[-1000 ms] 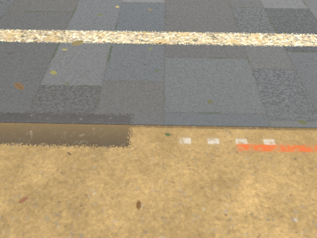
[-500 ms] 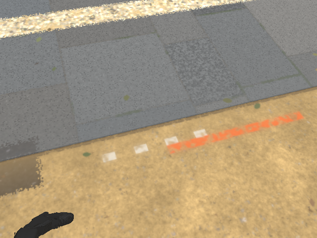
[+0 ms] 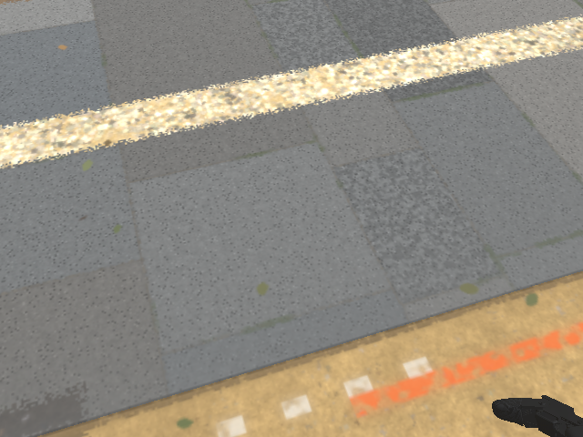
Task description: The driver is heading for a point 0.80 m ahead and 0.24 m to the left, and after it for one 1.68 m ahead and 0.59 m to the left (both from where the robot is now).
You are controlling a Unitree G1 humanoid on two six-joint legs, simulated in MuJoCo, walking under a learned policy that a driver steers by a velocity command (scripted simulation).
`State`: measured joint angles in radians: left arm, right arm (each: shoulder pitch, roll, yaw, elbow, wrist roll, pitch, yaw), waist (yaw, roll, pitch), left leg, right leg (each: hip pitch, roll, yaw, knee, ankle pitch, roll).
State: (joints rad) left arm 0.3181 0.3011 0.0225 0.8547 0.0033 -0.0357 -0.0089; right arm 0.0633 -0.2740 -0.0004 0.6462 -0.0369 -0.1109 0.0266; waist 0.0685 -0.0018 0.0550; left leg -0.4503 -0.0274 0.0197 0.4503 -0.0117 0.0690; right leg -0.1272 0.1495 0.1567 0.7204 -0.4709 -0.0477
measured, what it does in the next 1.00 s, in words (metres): walks ahead: right foot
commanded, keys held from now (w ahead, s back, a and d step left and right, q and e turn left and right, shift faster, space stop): no key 0.48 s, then w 0.52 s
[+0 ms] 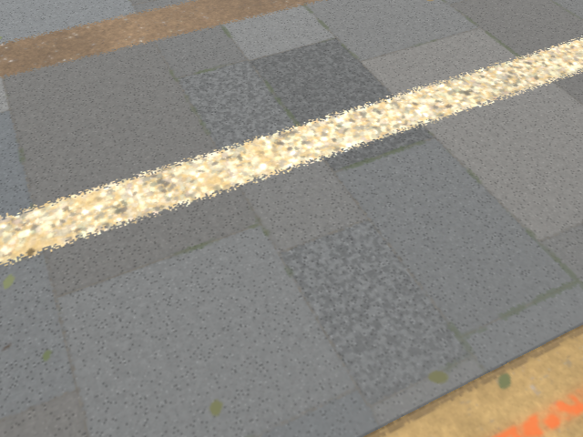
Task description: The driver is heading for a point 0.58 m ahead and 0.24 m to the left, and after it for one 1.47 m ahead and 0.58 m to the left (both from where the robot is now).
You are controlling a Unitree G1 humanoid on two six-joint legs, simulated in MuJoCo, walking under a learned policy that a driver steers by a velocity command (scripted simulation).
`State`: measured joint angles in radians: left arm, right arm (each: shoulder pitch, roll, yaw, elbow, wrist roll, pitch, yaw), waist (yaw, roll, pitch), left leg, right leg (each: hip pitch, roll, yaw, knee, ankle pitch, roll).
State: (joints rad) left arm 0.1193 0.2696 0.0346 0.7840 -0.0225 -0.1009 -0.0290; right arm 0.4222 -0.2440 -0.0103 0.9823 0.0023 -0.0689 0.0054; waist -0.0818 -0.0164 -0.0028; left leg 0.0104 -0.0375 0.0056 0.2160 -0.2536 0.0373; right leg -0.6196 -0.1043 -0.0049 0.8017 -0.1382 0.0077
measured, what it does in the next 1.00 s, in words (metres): walks ahead, turning left: right foot, then left foot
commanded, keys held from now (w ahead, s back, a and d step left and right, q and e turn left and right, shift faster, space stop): w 0.02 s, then w+q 0.98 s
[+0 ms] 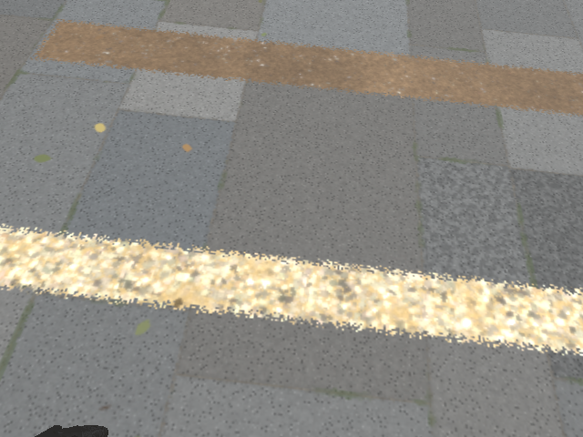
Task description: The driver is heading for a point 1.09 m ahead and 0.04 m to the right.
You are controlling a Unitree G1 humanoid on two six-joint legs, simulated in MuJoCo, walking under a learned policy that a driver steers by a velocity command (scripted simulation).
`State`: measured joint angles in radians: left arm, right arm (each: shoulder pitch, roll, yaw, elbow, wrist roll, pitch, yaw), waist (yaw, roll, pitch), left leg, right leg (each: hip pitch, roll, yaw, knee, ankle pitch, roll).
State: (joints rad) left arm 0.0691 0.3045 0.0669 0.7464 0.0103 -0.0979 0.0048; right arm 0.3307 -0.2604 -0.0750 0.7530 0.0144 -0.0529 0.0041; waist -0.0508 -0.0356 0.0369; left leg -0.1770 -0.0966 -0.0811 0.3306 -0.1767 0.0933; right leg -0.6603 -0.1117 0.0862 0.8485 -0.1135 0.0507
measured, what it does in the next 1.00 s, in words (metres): walks ahead: right foot, then left foot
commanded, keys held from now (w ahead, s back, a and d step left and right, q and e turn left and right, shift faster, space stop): w+q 0.12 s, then w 0.88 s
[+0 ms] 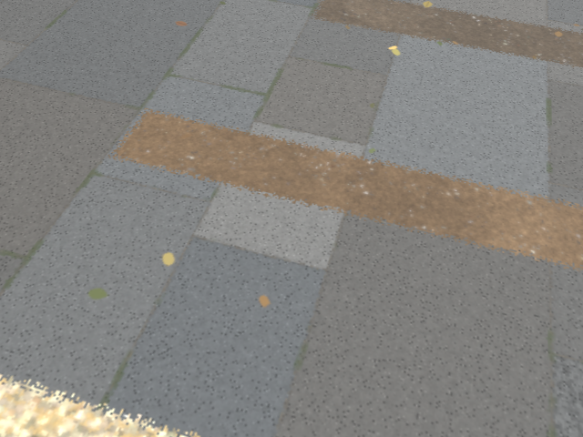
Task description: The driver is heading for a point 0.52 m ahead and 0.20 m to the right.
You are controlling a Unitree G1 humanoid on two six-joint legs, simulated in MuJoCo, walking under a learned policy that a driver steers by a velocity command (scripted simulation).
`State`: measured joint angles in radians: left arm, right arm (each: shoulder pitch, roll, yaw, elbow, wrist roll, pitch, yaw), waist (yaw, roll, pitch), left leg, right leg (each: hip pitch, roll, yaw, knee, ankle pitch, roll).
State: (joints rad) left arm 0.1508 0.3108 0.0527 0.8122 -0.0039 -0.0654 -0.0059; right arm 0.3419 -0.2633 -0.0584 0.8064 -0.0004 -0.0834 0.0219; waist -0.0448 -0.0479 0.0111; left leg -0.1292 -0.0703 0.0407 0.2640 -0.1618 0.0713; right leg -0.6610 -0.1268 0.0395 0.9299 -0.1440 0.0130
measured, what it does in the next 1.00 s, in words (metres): walks ahead: right foot, then left foot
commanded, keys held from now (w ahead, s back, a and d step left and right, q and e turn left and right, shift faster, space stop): w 0.34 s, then w+e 0.22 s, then no key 0.44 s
